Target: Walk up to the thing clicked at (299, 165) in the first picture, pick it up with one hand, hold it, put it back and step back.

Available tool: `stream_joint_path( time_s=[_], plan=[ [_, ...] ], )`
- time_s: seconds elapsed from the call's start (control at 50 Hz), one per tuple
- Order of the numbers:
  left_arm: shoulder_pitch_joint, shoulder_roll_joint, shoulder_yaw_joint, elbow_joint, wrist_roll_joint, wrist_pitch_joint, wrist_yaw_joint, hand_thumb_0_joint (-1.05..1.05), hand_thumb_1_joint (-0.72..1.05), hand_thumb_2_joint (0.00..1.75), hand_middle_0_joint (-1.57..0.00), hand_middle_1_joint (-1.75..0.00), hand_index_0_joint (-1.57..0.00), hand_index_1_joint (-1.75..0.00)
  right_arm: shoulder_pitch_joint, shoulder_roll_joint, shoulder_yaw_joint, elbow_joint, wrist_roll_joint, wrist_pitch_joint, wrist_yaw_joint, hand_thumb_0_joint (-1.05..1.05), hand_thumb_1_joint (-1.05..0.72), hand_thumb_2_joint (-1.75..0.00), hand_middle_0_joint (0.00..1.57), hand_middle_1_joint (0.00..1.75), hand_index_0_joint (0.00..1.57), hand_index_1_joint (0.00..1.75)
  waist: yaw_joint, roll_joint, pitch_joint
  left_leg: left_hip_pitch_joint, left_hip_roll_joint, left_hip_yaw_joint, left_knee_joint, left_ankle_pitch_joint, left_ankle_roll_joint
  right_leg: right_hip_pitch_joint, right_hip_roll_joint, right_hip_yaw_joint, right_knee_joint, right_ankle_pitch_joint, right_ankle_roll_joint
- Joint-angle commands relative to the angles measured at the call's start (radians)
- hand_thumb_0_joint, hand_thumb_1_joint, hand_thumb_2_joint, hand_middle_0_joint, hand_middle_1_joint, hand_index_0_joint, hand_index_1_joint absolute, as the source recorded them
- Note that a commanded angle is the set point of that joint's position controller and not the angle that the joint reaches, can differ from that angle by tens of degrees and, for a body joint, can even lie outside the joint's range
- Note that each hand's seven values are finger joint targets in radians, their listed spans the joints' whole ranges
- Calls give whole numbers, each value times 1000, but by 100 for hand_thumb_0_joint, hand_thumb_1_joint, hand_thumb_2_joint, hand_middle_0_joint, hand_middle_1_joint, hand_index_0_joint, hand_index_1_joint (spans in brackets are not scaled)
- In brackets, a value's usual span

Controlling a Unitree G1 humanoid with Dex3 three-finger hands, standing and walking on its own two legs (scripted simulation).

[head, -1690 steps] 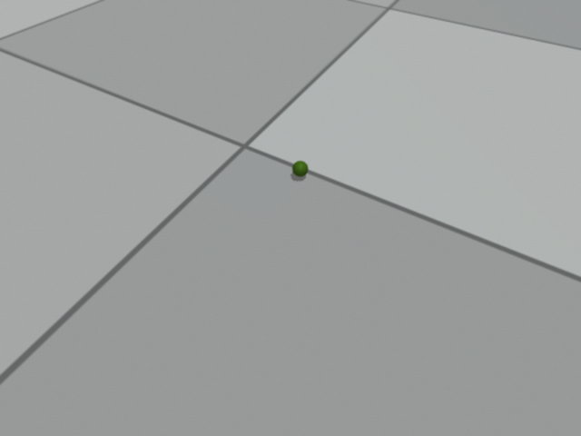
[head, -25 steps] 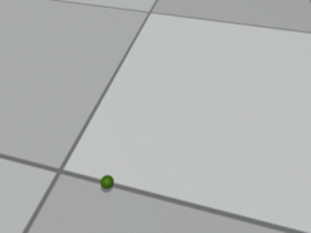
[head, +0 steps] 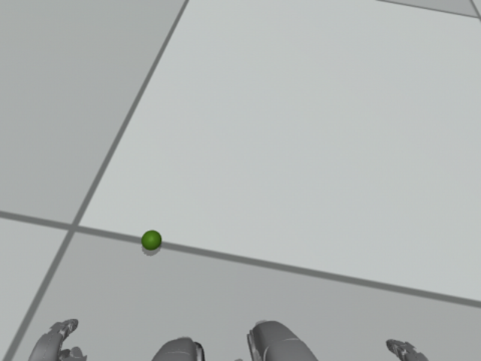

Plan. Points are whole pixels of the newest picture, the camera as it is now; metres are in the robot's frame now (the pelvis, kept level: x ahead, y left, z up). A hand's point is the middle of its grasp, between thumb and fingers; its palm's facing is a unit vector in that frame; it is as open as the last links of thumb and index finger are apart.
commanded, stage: step back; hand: left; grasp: from above
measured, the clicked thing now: (151, 240) +0.55 +0.28 -0.73
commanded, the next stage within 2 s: none
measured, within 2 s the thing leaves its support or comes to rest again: neither
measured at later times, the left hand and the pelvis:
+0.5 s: hand out of the picture +0.01 +0.24 -0.14, palm faces +0.05 -0.92 -0.39, open 7.4 cm; pelvis -0.13 -0.03 -0.01, yaw +4 degrees
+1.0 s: hand out of the picture -0.23 +0.20 -0.14, palm faces +0.01 -0.91 -0.42, open 7.4 cm; pelvis -0.29 -0.08 -0.01, yaw +0 degrees
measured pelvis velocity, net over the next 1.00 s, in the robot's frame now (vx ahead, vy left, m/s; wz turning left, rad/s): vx -0.29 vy -0.08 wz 0.00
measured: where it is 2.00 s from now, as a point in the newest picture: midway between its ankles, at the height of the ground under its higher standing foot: outside the picture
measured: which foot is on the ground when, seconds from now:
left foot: down 0.00-0.18, up 0.20-0.48, down 0.50-0.90, up 0.92-1.00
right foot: up 0.00-0.14, down 0.16-0.52, up 0.54-0.86, down 0.88-1.00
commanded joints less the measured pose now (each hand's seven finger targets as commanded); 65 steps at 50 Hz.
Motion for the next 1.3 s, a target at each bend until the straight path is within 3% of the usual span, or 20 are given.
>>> stream_joint_path(
  time_s=[0.0, 0.12, 0.14, 0.16, 0.18, 0.26, 0.4, 0.46, 0.48, 0.52, 0.6, 0.74, 0.84, 0.88, 0.9, 0.96, 1.12, 1.22, 1.24, 1.28],
  plan=[
    [8, 164, 55, -105, 4, -27, 6, 0, 90, 90, -20, -30, -20, -30, 57, -294, -78, -81, 2, -17, -23, 0, -90, -90, 20, 30, 20, 30, -29, 189, -280, 355, 276, -285, -77, 639, 187, -64, -53, -30, -175, -19, 9],
    [182, 154, 64, -38, 15, -41, -2, 0, 90, 90, -20, -30, -20, -30, -35, -295, -70, -110, 16, 2, -10, 0, -90, -90, 20, 30, 20, 30, 55, 165, -330, 113, 212, -216, -5, 346, 89, 276, -85, -111, -651, 296, -54],
    [184, 211, 78, -43, 30, -48, -2, 0, 90, 90, -20, -30, -20, -30, -31, -264, -62, -117, 23, 2, -7, 0, -90, -90, 20, 30, 20, 30, 48, 49, -319, -53, 143, -184, 61, 200, 26, 351, -189, 53, -643, 376, -93],
    [132, 300, 99, -64, 13, -40, -7, 0, 90, 90, -20, -30, -20, -30, -81, -217, -55, -131, 31, 3, -11, 0, -90, -90, 20, 30, 20, 30, 69, -181, -232, -135, -60, -63, 238, -125, -40, 212, -361, 271, -735, 411, -240],
    [74, 334, 103, -107, 28, -46, -6, 0, 90, 90, -20, -30, -20, -30, -72, -235, -67, -117, 25, 12, -18, 0, -90, -90, 20, 30, 20, 30, 72, -231, -177, -119, -93, -111, 473, -370, -56, 83, -490, 407, -776, 458, -339],
    [-37, 200, 72, -144, 17, -51, 10, 0, 90, 90, -20, -30, -20, -30, 48, -234, -49, -63, 39, 4, -18, 0, -90, -90, 20, 30, 20, 30, -1, -108, -172, -175, -133, -190, 590, -235, -66, 191, -311, 95, -659, 675, -225],
    [47, 209, 67, -169, 22, -37, 15, 0, 90, 90, -20, -30, -20, -30, 54, -219, -46, -96, 16, -7, -14, 0, -90, -90, 20, 30, 20, 30, 59, -156, -246, -93, -40, -86, 159, -243, -65, 369, -346, 85, -557, 763, -228],
    [22, 218, 59, -183, 7, -20, 3, 0, 90, 90, -20, -30, -20, -30, 126, -215, -61, -66, 4, -18, -6, 0, -90, -90, 20, 30, 20, 30, 10, -87, -264, 92, -36, -38, -181, 89, -45, 261, -283, 30, -460, 608, -151],
    [49, 186, 50, -188, 5, -16, -1, 0, 90, 90, -20, -30, -20, -30, 109, -263, -76, -75, -8, -22, -6, 0, -90, -90, 20, 30, 20, 30, 24, 3, -260, 172, 75, -193, -200, 146, -5, 121, -224, 8, -419, 432, -99],
    [-43, 193, 64, -204, 10, -20, 15, 0, 90, 90, -20, -30, -20, -30, 53, -426, -108, -113, -8, -22, 4, 0, -90, -90, 20, 30, 20, 30, -40, 288, -217, 42, 421, -600, -277, 360, 247, -20, -22, -38, -36, -153, -26],
    [72, 183, 70, -139, -5, -17, 12, 0, 90, 90, -20, -30, -20, -30, -46, -292, -70, -126, -4, -28, -14, 0, -90, -90, 20, 30, 20, 30, 55, 152, -198, 105, 258, -296, -160, 514, 167, -85, 7, 47, 204, -18, -34],
    [89, 166, 65, -140, 8, -25, 1, 0, 90, 90, -20, -30, -20, -30, 13, -293, -81, -145, -3, -14, -16, 0, -90, -90, 20, 30, 20, 30, -6, 201, -252, 239, 264, -271, -111, 455, 209, -37, -44, -41, -104, -32, 22],
    [254, 160, 70, -44, 16, -41, -7, 0, 90, 90, -20, -30, -20, -30, -64, -315, -81, -163, 6, 17, -5, 0, -90, -90, 20, 30, 20, 30, 67, 229, -300, 42, 206, -224, -31, 248, 102, 285, -69, -157, -640, 232, -34],
    [229, 306, 108, -71, 37, -50, -9, 0, 90, 90, -20, -30, -20, -30, -63, -210, -53, -191, 23, 19, -6, 0, -90, -90, 20, 30, 20, 30, 70, -164, -213, -298, -65, -132, 236, -213, -31, 285, -339, 292, -754, 167, -138],
    [145, 405, 121, -115, 40, -45, -8, 0, 90, 90, -20, -30, -20, -30, -100, -240, -70, -191, 16, 24, -24, 0, -90, -90, 20, 30, 20, 30, 111, -280, -166, -225, -95, -176, 482, -368, -62, 15, -530, 479, -828, 166, -308],
    [-35, 240, 77, -154, 30, -54, 9, 0, 90, 90, -20, -30, -20, -30, 14, -253, -68, -118, 30, 22, -16, 0, -90, -90, 20, 30, 20, 30, -9, -56, -123, -193, -132, -241, 618, -196, -55, 27, -329, 111, -690, 419, -181],
    [107, 238, 81, -146, 31, -43, 31, 0, 90, 90, -20, -30, -20, -30, 1, -221, -52, -127, 5, 13, -15, 0, -90, -90, 20, 30, 20, 30, 97, -149, -217, -190, -58, -135, 323, -298, -82, 363, -401, 113, -600, 663, -237],
    [26, 244, 59, -166, 9, -22, 22, 0, 90, 90, -20, -30, -20, -30, 173, -234, -73, -52, 1, 16, 0, 0, -90, -90, 20, 30, 20, 30, 7, -108, -282, 122, -42, -29, -130, -25, -26, 203, -335, 29, -498, 529, -137],
    [59, 210, 43, -158, 9, -18, 19, 0, 90, 90, -20, -30, -20, -30, 155, -258, -82, -56, -10, 16, 2, 0, -90, -90, 20, 30, 20, 30, 11, -15, -264, 175, 38, -156, -200, -17, 7, 85, -276, -7, -431, 379, -89],
    [-66, 220, 63, -185, 11, -25, 33, 0, 90, 90, -20, -30, -20, -30, 63, -429, -109, -105, -14, 18, 15, 0, -90, -90, 20, 30, 20, 30, -44, 287, -207, -37, 406, -593, -298, 196, 260, -34, -52, -89, -9, -175, -10]
  ],
)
